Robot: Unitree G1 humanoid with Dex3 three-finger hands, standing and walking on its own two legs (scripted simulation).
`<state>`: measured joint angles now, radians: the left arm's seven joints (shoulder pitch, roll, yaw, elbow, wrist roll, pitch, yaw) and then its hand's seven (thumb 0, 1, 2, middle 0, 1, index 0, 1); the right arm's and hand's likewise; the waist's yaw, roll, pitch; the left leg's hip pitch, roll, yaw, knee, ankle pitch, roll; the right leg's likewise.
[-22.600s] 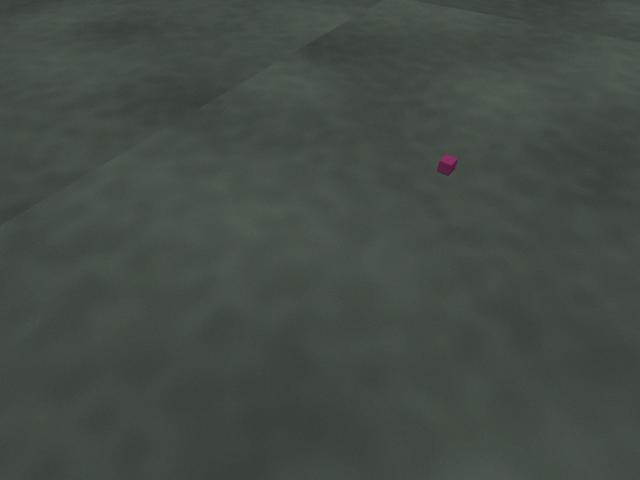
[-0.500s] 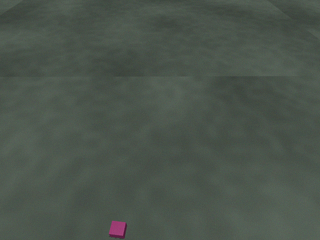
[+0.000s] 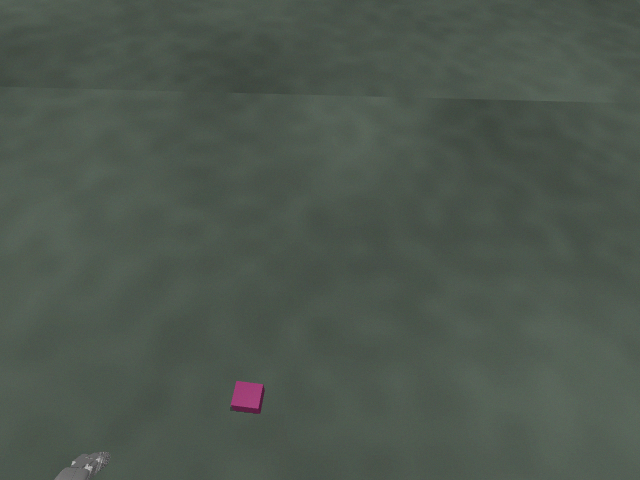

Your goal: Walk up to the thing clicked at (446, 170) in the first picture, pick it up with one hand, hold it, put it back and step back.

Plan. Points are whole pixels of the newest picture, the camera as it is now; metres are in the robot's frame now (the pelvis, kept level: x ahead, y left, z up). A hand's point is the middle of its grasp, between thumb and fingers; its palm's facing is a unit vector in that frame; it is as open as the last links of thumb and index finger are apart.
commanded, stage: walk up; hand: left
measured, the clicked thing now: (248, 397) +0.41 +0.20 -0.73
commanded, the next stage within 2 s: stand in 2.00 s
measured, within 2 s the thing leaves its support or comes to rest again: neither
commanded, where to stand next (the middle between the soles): +0.01 -0.03 m, yaw -3 degrees
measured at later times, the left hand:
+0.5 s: hand out of the picture +0.07 +0.27 -0.15, palm faces -0.11 -0.92 -0.37, open 7.4 cm
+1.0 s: hand out of the picture +0.08 +0.23 -0.14, palm faces -0.04 -0.95 -0.30, open 7.4 cm
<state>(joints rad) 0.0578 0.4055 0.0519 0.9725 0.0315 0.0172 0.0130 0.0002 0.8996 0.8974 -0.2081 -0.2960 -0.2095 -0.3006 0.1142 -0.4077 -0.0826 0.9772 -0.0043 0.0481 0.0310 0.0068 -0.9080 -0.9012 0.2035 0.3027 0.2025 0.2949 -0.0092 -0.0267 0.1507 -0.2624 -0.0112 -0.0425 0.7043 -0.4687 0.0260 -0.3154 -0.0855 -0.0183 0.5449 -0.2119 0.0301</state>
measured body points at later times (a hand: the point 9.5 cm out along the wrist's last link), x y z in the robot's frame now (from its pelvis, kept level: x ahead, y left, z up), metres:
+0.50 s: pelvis -0.04 +0.00 +0.00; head -0.01 +0.00 +0.45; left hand +0.08 +0.31 -0.12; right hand +0.00 -0.33 -0.12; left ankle -0.03 +0.14 -0.73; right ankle -0.04 -0.12 -0.73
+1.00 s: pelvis -0.02 -0.02 +0.01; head -0.02 -0.01 +0.46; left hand +0.08 +0.27 -0.12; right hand +0.03 -0.33 -0.11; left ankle -0.02 +0.12 -0.73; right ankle -0.04 -0.12 -0.73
